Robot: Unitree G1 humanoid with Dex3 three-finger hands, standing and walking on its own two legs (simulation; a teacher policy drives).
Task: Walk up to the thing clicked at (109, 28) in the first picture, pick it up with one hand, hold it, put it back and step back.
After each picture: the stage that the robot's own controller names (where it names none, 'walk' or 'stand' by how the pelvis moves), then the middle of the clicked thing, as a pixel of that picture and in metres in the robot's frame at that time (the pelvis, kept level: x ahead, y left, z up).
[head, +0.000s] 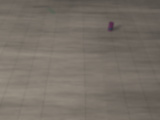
stand; (110, 26) +1.68 -0.46 -0.72
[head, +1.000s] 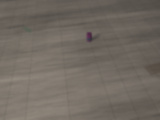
walk; (89, 37) +1.59 -0.03 -0.69
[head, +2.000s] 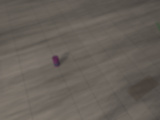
walk; (56, 61) +1.05 +0.28 -0.72
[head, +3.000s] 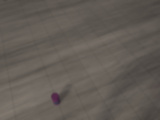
walk; (55, 98) +0.63 +0.25 -0.72
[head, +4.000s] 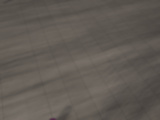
stand; out of the picture +0.41 +0.21 -0.70
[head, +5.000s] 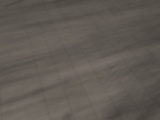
stand; out of the picture +0.37 +0.20 -0.73
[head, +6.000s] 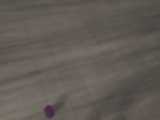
walk; (49, 112) +0.48 +0.14 -0.70
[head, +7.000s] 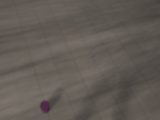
walk; (45, 107) +0.41 +0.18 -0.70
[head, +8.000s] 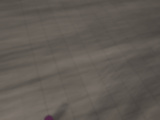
stand; out of the picture +0.39 +0.19 -0.70
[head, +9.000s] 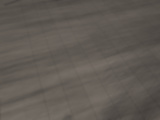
walk; out of the picture +0.35 +0.20 -0.72
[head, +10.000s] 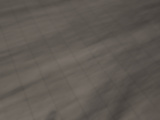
walk; out of the picture +0.29 +0.25 -0.69
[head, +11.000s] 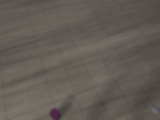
walk; (55, 114) +0.37 +0.22 -0.68
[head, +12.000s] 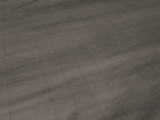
stand; out of the picture +0.40 +0.16 -0.72
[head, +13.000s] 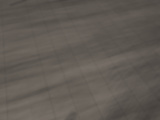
stand; out of the picture +0.38 +0.16 -0.73
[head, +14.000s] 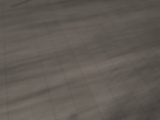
stand; out of the picture +0.38 +0.16 -0.73
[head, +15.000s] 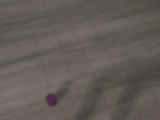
go down; (51, 100) +0.41 +0.16 -0.59
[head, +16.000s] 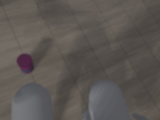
go down; (26, 64) +0.46 +0.21 -0.31
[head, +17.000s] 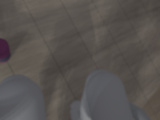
close in; (0, 51) +0.45 +0.24 -0.25
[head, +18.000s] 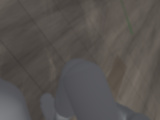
close; out of the picture +0.44 +0.27 -0.22
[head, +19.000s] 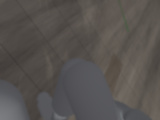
close; out of the picture +0.43 +0.27 -0.23
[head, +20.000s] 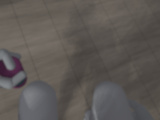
lift; (13, 73) +0.34 +0.23 -0.09
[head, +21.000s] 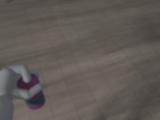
hold; (32, 92) +0.32 +0.16 +0.02
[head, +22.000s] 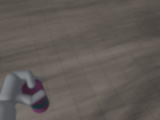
hold; (36, 96) +0.31 +0.16 -0.02
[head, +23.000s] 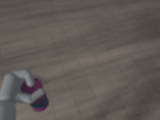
hold; (36, 95) +0.31 +0.16 -0.01
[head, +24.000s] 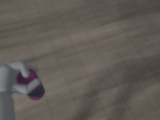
crouch; (31, 85) +0.35 +0.16 -0.07
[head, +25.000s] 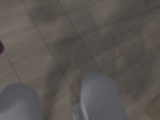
lower; out of the picture +0.47 +0.24 -0.12
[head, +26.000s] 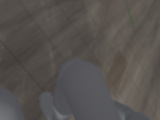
lower; out of the picture +0.43 +0.28 -0.23
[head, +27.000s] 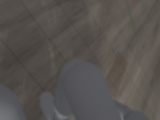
lower; out of the picture +0.43 +0.28 -0.23
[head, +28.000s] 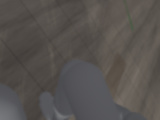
lower; out of the picture +0.43 +0.28 -0.23
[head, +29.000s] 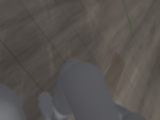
lower; out of the picture +0.43 +0.28 -0.24
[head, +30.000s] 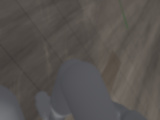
open; out of the picture +0.43 +0.28 -0.24
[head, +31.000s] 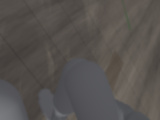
stand; out of the picture +0.42 +0.27 -0.24
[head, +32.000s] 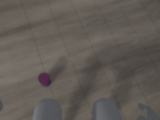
walk; (44, 80) +0.43 +0.18 -0.48
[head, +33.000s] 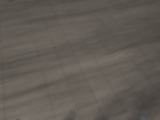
stand; out of the picture +0.38 +0.15 -0.67
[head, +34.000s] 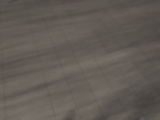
stand; out of the picture +0.39 +0.16 -0.67
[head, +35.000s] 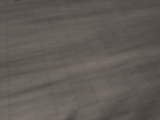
stand; out of the picture +0.39 +0.15 -0.70
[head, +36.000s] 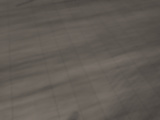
stand; out of the picture +0.40 +0.15 -0.72
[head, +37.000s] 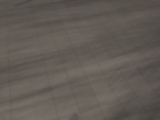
stand; out of the picture +0.37 +0.15 -0.73
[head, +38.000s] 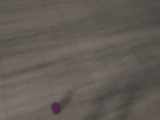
walk; (55, 108) +0.42 +0.11 -0.70
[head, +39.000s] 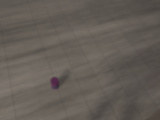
walk; (54, 83) +0.66 +0.16 -0.71
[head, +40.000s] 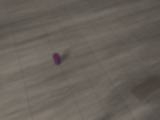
stand; (56, 59) +0.98 +0.25 -0.70
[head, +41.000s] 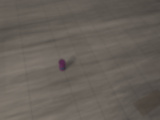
stand; (62, 65) +0.97 +0.16 -0.71
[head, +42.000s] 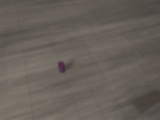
stand; (61, 67) +1.01 +0.18 -0.72
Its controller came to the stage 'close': yes
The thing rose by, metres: 0.69
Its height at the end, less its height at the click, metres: +0.00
